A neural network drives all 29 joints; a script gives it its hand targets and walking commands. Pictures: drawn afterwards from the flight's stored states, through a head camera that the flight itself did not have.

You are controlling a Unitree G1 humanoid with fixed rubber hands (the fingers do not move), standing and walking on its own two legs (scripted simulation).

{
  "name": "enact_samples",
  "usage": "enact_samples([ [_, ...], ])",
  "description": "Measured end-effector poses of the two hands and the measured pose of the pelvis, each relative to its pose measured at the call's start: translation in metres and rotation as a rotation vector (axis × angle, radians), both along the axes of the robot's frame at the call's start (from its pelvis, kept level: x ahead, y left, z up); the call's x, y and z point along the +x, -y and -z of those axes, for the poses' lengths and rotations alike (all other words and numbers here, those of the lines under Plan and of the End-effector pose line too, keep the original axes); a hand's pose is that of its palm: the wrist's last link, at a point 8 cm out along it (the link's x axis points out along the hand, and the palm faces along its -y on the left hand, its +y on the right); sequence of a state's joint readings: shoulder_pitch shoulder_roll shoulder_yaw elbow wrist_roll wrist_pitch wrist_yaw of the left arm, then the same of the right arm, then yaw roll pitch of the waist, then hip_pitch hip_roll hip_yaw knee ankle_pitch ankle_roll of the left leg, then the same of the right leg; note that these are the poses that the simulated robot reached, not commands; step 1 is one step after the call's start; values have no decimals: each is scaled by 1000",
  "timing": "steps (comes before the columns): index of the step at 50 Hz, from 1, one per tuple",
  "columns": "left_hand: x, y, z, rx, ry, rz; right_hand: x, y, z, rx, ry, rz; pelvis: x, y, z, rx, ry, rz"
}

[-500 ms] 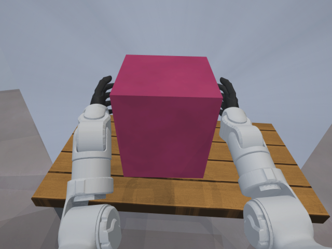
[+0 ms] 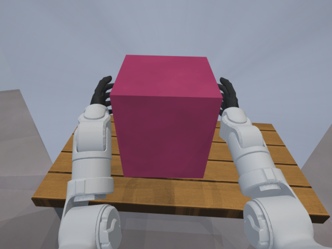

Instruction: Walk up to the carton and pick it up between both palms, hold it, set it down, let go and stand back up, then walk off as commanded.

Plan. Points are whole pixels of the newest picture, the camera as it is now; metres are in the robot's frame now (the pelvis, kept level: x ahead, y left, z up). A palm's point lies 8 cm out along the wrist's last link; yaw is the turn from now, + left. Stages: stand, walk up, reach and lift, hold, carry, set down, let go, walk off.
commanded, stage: hold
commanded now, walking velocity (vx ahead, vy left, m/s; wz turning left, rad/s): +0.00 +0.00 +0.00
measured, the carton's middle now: (164, 117) +0.43 +0.00 +0.17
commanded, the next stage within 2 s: set down in 0.66 s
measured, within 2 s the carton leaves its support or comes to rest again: neither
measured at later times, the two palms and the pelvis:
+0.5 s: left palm (99, 109) +0.38 +0.15 +0.23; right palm (228, 110) +0.38 -0.15 +0.22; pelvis +0.00 +0.00 +0.00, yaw +0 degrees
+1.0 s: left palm (105, 103) +0.40 +0.14 +0.23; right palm (233, 104) +0.39 -0.16 +0.23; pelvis +0.01 +0.00 +0.00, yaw +0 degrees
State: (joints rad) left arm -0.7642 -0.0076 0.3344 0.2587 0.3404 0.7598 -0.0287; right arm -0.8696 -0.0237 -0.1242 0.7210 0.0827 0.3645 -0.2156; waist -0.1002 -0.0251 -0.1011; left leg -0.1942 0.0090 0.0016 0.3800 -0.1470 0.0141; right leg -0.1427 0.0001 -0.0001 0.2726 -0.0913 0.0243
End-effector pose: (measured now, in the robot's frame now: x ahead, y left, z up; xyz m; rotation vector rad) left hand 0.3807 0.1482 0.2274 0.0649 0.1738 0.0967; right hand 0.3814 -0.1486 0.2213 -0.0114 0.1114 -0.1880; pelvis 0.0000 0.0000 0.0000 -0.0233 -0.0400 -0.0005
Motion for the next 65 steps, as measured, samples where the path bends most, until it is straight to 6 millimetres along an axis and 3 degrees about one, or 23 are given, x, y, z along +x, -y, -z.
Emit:
enact_samples([
  [40, 0, 0, -2, 3, 12, 0, 0, 0, -2, 0, 12, 0, 0, 0, 0, 0, 2, 0],
  [47, 12, 4, -10, 24, 84, 40, 4, 5, -13, 24, 107, 20, 3, 0, 0, 0, -2, 0],
  [53, 31, 14, 16, 35, 22, 98, 12, 16, -5, 49, 158, 39, 10, 2, -1, 3, -6, -1],
  [65, 54, 19, 63, 53, -22, 120, 28, 20, 53, 41, 123, 74, 30, 4, -2, 6, -29, 0],
])
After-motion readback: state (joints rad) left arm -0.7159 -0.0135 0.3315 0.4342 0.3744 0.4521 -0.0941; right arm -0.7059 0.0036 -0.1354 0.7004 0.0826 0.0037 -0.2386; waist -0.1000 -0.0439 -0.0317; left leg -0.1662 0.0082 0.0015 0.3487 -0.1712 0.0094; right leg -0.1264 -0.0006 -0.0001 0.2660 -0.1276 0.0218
